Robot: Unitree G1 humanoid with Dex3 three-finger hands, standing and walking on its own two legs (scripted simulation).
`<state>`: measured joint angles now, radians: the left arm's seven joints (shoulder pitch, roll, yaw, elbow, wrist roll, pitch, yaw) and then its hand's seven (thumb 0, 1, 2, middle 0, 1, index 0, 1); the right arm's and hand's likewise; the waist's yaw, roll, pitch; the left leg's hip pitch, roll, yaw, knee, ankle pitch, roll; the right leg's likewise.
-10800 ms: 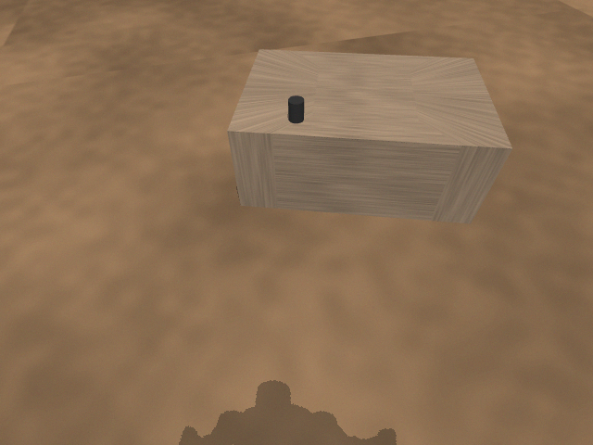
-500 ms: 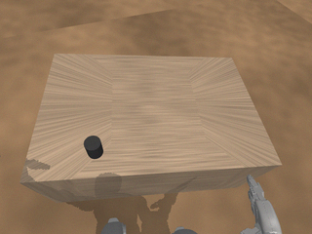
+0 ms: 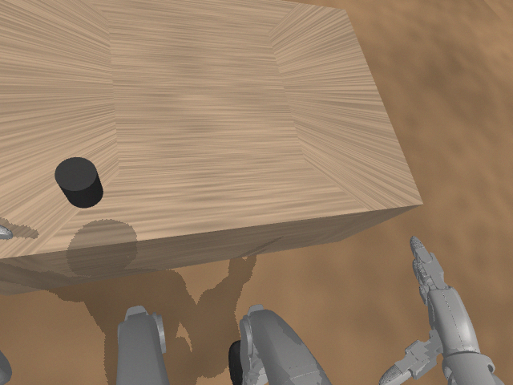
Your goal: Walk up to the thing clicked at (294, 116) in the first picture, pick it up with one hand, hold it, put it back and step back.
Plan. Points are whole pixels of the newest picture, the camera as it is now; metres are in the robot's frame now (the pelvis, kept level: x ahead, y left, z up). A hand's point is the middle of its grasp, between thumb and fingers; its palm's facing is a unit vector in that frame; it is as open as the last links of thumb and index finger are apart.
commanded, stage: approach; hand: left
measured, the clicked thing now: (81, 183) +0.48 +0.22 -0.17
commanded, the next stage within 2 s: close in in 0.04 s
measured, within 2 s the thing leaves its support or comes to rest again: neither
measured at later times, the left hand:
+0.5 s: hand (69, 196) +0.45 +0.23 -0.15, palm faces +0.14 -0.99 +0.05, open 17.5 cm
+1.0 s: hand (91, 188) +0.46 +0.20 -0.15, palm faces +0.19 -0.98 +0.02, open 17.5 cm
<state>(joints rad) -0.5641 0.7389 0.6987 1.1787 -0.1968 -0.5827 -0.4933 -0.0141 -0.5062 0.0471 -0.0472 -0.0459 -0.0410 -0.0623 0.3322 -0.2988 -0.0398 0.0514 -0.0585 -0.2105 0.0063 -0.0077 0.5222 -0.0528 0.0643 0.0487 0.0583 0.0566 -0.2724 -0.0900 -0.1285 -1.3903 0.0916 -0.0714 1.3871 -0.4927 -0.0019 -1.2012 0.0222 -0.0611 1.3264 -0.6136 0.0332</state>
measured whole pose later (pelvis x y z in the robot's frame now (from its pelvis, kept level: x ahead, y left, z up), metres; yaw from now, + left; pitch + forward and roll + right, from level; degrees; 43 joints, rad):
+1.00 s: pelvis -0.02 -0.01 -0.08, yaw -2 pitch +32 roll -7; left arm -0.59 0.54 0.55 1.05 -0.04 -0.65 -0.08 -0.02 -0.59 0.05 -0.09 -0.06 -0.10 -0.06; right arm 0.49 -0.33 -0.15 -0.44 -0.06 -0.07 0.12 -0.01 0.51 -0.05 0.07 0.05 0.06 0.06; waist -0.37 -0.05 -0.16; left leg -1.71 0.10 -0.11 1.68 -0.55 -0.02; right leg -1.52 0.04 -0.07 1.65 -0.70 0.02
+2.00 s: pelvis -0.02 -0.01 -0.08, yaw -3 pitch +33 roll -8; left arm -0.68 0.61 0.58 1.08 0.01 -0.63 -0.04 -0.01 -0.21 1.11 -0.83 -1.01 -0.84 -1.02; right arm 0.50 -0.33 -0.13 -0.54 -0.05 -0.03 0.15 -0.01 0.50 -0.06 0.07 0.05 0.06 0.06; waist -0.42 -0.06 -0.15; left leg -1.71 0.10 -0.11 1.68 -0.56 -0.01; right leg -1.52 0.05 -0.07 1.64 -0.70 0.03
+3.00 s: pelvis -0.01 -0.01 -0.03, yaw -1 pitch +30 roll -7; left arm -0.71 0.55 0.51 1.10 -0.02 -0.56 -0.05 0.00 -0.26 1.16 -0.82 -1.06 -0.83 -1.07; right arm 0.45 -0.29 -0.06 -0.32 -0.06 0.02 0.09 -0.01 0.52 -0.05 0.07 0.05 0.06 0.06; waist -0.34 -0.03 -0.16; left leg -1.50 0.09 -0.08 1.49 -0.52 -0.01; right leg -1.32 0.03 -0.05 1.45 -0.65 0.03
